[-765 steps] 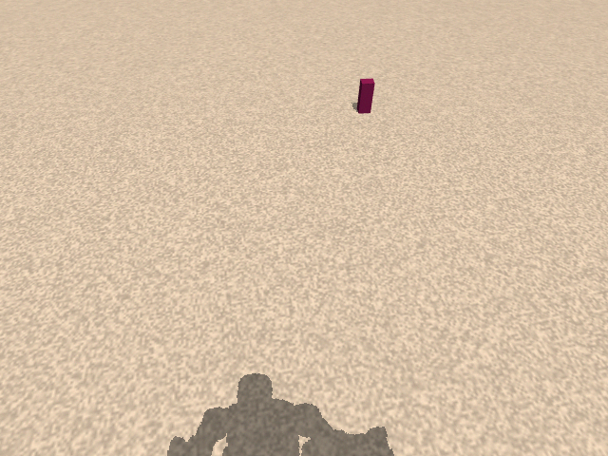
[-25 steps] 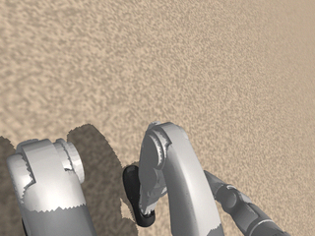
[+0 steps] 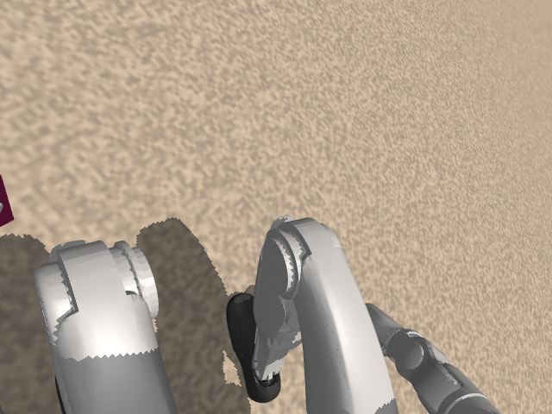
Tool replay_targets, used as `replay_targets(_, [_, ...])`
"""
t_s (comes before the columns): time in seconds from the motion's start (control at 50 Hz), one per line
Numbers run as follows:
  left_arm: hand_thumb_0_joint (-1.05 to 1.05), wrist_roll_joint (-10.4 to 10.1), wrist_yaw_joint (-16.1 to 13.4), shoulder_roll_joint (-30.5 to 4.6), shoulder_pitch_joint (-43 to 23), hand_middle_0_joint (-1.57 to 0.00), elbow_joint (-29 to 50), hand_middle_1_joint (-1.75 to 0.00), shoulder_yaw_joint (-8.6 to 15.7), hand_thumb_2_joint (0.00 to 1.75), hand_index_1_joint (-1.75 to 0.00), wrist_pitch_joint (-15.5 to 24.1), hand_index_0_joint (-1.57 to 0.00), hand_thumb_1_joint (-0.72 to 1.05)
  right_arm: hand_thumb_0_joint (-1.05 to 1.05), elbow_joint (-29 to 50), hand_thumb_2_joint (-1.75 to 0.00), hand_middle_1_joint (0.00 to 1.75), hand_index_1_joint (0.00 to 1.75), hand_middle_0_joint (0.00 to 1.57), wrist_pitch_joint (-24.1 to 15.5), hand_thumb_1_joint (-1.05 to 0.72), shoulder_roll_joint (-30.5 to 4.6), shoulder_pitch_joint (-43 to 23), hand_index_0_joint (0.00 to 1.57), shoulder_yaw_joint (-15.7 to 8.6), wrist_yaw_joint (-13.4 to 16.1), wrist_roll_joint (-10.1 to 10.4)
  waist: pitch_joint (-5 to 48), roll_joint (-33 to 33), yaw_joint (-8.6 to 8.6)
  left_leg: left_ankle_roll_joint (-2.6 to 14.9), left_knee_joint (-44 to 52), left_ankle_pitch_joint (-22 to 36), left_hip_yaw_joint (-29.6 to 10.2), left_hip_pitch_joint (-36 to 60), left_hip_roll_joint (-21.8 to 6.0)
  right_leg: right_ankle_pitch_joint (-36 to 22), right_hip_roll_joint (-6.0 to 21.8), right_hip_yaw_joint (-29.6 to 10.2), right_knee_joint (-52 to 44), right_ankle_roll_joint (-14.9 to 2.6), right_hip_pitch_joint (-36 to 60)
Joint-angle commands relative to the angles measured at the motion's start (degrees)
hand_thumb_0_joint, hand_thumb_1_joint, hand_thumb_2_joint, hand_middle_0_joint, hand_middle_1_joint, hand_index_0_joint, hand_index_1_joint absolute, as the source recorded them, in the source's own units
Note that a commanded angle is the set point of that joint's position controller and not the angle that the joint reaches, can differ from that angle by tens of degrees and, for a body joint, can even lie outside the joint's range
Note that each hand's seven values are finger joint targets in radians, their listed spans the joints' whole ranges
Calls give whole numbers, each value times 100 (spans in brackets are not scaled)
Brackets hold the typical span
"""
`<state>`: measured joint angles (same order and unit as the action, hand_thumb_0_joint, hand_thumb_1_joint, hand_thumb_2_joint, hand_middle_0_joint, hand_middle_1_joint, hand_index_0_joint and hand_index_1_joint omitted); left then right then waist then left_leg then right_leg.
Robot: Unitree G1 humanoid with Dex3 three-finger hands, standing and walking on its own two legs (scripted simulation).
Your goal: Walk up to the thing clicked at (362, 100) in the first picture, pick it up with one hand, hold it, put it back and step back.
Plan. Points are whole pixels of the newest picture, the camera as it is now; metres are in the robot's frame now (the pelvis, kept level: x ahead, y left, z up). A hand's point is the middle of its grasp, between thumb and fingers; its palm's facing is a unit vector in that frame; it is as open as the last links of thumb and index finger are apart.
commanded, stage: settle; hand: left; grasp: from the side
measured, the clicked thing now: out of the picture +0.40 +0.31 -0.17
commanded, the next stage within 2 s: lift in 1.50 s
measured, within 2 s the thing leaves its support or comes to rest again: neither
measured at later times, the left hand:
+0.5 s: hand out of the picture +0.36 +0.33 -0.02, palm faces +0.41 -0.91 -0.03, open 9.9 cm
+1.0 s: hand out of the picture +0.37 +0.31 +0.04, palm faces +0.40 -0.92 -0.05, open 10.0 cm
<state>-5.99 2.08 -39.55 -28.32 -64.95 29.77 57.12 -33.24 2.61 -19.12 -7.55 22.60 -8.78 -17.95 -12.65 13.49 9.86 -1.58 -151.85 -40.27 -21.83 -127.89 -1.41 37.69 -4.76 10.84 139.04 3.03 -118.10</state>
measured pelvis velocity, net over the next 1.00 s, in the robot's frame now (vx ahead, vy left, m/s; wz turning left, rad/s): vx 0.02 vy -0.03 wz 0.16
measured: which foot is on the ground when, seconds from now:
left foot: down 0.00-1.00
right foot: down 0.00-1.00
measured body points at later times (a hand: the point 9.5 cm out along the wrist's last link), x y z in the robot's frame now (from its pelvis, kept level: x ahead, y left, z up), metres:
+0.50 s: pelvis +0.01 -0.01 +0.03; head +0.18 +0.13 +0.43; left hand +0.34 +0.37 -0.02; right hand +0.22 -0.23 -0.05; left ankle +0.08 +0.13 -0.25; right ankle +0.13 -0.14 -0.25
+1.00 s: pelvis +0.02 -0.03 +0.07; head +0.20 +0.06 +0.47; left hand +0.34 +0.35 +0.05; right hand +0.23 -0.25 -0.05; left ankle +0.08 +0.13 -0.25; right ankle +0.13 -0.14 -0.25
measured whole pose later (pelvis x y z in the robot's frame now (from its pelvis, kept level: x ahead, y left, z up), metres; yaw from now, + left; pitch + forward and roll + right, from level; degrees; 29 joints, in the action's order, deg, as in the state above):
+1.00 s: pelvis +0.02 -0.03 +0.07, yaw +9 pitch +30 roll -6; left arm -9.5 11.1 -22.2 -26.1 -41.7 25.3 34.3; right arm -37.9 3.4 -16.1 1.7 2.0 -3.5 -4.1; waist 5.7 1.5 3.6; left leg -2.8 -133.9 -39.2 -9.6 -125.4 -2.5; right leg 40.6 -0.3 2.8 130.9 2.0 -120.8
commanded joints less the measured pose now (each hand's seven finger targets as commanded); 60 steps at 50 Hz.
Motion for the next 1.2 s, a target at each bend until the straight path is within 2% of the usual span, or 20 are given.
replay_targets(0.0, [0, -107, 34, -855, -1167, -129, 1531, -135, -92, 122, -136, 286, -128, 34, 0, 142, -90, 30, 30, 20, -6, -91, -1922, 229, 20, -946, 106, 84, 3667, -3462, 260, -59, 2161, 703, 849, 2626, -282, -1126, -89, 573, -939, -433, 1090])
replay_targets(0.06, [0, -153, 82, -677, -1242, -128, 1762, -134, -210, 121, -135, 87, -128, 35, 0, 139, -90, 30, 30, 20, -17, -90, -1854, 328, 20, -1073, 108, 201, 3662, -3332, 235, -4, 2235, 502, 907, 2416, -241, -981, -62, 525, -1009, -437, 996])
replay_targets(0.18, [0, -208, 148, -432, -1207, -130, 2545, -136, -302, 121, -137, -332, -130, 32, 0, 187, -90, 30, 30, 20, -1, -90, -1702, 539, 20, -1419, 124, 462, 4051, -3294, -40, 40, 2511, 238, 1012, 2403, -177, -718, -5, 393, -1127, -474, 798])
replay_targets(0.2, [0, -223, 181, -241, -1117, -131, 2520, -138, -409, 122, -139, -427, -131, 31, 0, 189, -90, 30, 30, 20, 5, -90, -1669, 591, 20, -1481, 127, 510, 4113, -3299, -54, 41, 2585, 196, 1026, 2439, -163, -684, 5, 371, -1161, -483, 784])
replay_targets(0.24, [0, -260, 194, -193, -1042, -129, 2763, -137, -359, 122, -138, -615, -130, 32, 0, 169, -90, 30, 30, 20, 12, -90, -1597, 684, 20, -1595, 160, 618, 4262, -3288, -200, 50, 2669, 211, 1102, 2514, -149, -678, 18, 295, -1237, -500, 777])
replay_targets(0.28, [0, -252, 239, -51, -1113, -129, 2926, -137, -509, 122, -138, -760, -129, 32, 0, 142, -90, 30, 30, 20, 17, -89, -1544, 716, 20, -1697, 183, 717, 4259, -3329, -202, 53, 2796, 155, 1106, 2530, -135, -625, 54, 247, -1247, -522, 574])
replay_targets(0.36, [0, -337, 326, 142, -1019, -131, 3103, -137, -488, 120, -138, -1033, -131, 25, 0, 105, -90, 30, 30, 20, 50, -90, -1434, 898, 20, -1893, 237, 898, 4405, -3148, -298, 80, 2880, 237, 1216, 2555, -96, -642, 95, 125, -1360, -535, 573])
replay_targets(0.38, [0, -381, 362, 260, -1107, -130, 3220, -137, -584, 120, -138, -1073, -130, 25, 0, 79, -90, 30, 30, 20, 56, -90, -1387, 952, 20, -1917, 248, 931, 4483, -3067, -233, 95, 2856, 282, 1252, 2512, -82, -661, 94, 99, -1409, -530, 634])
replay_targets(0.46, [0, -427, 423, 278, -879, -129, 3155, -136, -408, 120, -137, -1264, -129, 22, 0, 41, -90, 30, 30, 20, 52, -89, -1269, 1030, 20, -2075, 307, 1067, 4610, -2718, -415, 160, 2907, 286, 1410, 2408, -42, -560, 113, -24, -1595, -530, 722])
replay_targets(0.48, [0, -443, 464, 405, -992, -129, 3300, -138, -515, 121, -138, -1287, -130, 22, 0, 45, -90, 30, 30, 20, 43, -89, -1220, 1017, 20, -2087, 319, 1079, 4713, -2706, -405, 162, 2890, 388, 1457, 2464, -35, -646, 124, -52, -1625, -528, 787])
replay_targets(0.6, [0, -425, 614, 276, -1106, -128, 3418, -138, -375, 122, -139, -1460, -129, 18, 0, 13, -90, 30, 30, 20, 39, -89, -1095, 1114, 20, -2252, 410, 1204, 5039, -2452, -505, 218, 3007, 314, 1644, 2394, -9, -464, 159, -191, -1869, -514, 1062])
replay_targets(0.62, [0, -453, 655, 434, -1024, -129, 3367, -139, -451, 122, -140, -1499, -129, 19, 0, 30, -90, 30, 30, 20, 37, -89, -1072, 1124, 20, -2279, 429, 1224, 5042, -2365, -500, 233, 3032, 309, 1690, 2330, 9, -464, 175, -221, -1947, -502, 1149])
replay_targets(0.66, [0, -488, 687, 290, -1057, -128, 3473, -138, -237, 123, -139, -1535, -128, 19, 0, -6, -90, 30, 30, 20, 25, -89, -1046, 1192, 20, -2318, 472, 1261, 5187, -2262, -594, 240, 3062, 426, 1744, 2381, 13, -537, 188, -269, -2009, -490, 1298])
replay_targets(0.68, [0, -485, 731, 299, -1184, -127, 3591, -137, -326, 121, -138, -1557, -128, 17, 0, -21, -90, 30, 30, 20, 19, -90, -1035, 1164, 20, -2329, 485, 1276, 5135, -2363, -595, 240, 3103, 390, 1768, 2399, 12, -474, 199, -295, -2009, -499, 1223])
replay_targets(0.78, [0, -544, 793, 387, -1134, -128, 3676, -140, -152, 123, -141, -1662, -129, 13, 0, -42, -90, 30, 30, 20, -11, -90, -951, 1329, 20, -2413, 531, 1323, 5478, -2241, -644, 235, 3153, 726, 1840, 2578, 1, -762, 249, -378, -2095, -480, 1570])
replay_targets(0.96, [0, -515, 894, 568, -1118, -130, 3583, -140, -177, 123, -142, -1816, -131, 9, 0, -71, -90, 30, 30, 20, -99, -91, -839, 1428, 20, -2523, 597, 1384, 5469, -1975, -676, 274, 3334, 804, 1914, 2642, -18, -772, 277, -503, -2388, -472, 1766])
replay_targets(0.98, [0, -503, 899, 495, -1007, -131, 3440, -141, -81, 122, -142, -1837, -132, 8, 0, -120, -90, 30, 30, 20, -107, -91, -869, 1483, 20, -2553, 604, 1386, 5429, -1971, -702, 265, 3376, 805, 1904, 2746, -30, -742, 276, -493, -2389, -483, 1680])
replay_targets(1.02, [0, -506, 926, 592, -1232, -131, 3672, -141, -200, 123, -142, -1830, -132, 6, 0, -54, -90, 30, 30, 20, -128, -91, -841, 1428, 20, -2558, 614, 1385, 5463, -2140, -697, 260, 3467, 748, 1914, 2827, -23, -687, 291, -497, -2425, -497, 1666])
replay_targets(1.1, [0, -491, 947, 514, -1186, -132, 3525, -141, -95, 123, -142, -1869, -133, 8, 0, -87, -90, 30, 30, 20, -160, -91, -859, 1465, 20, -2585, 633, 1418, 5337, -2142, -706, 250, 3609, 662, 1894, 2883, -23, -571, 304, -478, -2445, -520, 1547])
replay_targets(1.18, [0, -482, 954, 617, -1232, -132, 3549, -142, -147, 124, -143, -1862, -133, 6, 0, -85, -90, 30, 30, 20, -185, -91, -835, 1540, 20, -2614, 641, 1415, 5437, -2108, -678, 245, 3680, 647, 1931, 2969, -16, -558, 314, -512, -2565, -514, 1686])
